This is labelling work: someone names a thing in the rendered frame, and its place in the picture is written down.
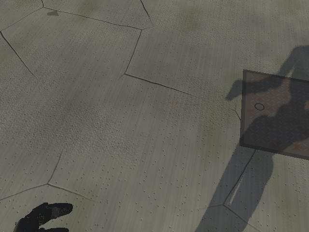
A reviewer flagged robot left hand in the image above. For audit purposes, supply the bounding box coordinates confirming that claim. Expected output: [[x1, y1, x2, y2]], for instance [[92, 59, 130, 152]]
[[13, 202, 73, 232]]

